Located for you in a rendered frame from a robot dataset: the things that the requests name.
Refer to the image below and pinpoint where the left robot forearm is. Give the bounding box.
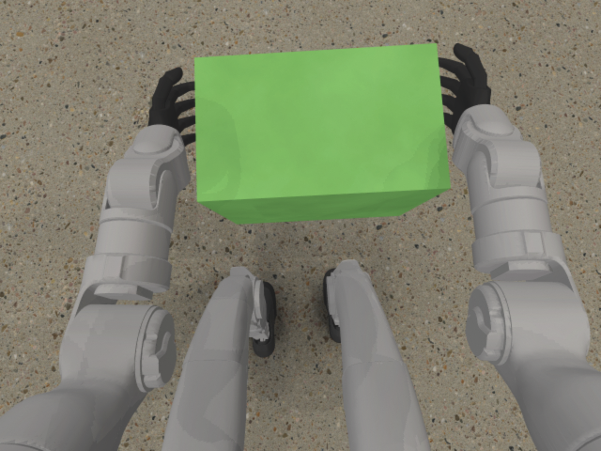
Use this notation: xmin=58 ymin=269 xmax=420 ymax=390
xmin=59 ymin=124 xmax=191 ymax=380

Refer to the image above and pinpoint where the robot right foot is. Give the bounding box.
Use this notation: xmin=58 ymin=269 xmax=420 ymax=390
xmin=323 ymin=268 xmax=341 ymax=343

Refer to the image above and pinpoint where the robot right shin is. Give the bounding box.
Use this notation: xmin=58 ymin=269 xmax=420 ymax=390
xmin=331 ymin=259 xmax=372 ymax=325

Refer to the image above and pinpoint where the right robot forearm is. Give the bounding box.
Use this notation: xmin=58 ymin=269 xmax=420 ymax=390
xmin=452 ymin=104 xmax=591 ymax=356

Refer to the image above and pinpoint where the carton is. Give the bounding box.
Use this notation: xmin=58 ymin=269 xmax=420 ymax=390
xmin=194 ymin=43 xmax=451 ymax=225

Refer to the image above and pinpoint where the robot right upper arm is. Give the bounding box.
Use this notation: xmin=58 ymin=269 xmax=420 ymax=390
xmin=465 ymin=281 xmax=601 ymax=451

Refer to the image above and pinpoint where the robot right hand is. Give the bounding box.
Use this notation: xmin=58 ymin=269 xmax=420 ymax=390
xmin=438 ymin=43 xmax=491 ymax=134

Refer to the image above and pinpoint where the robot left upper arm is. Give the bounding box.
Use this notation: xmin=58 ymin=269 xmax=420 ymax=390
xmin=0 ymin=304 xmax=177 ymax=451

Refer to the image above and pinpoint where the robot left hand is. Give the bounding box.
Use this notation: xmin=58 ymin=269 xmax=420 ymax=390
xmin=147 ymin=67 xmax=196 ymax=147

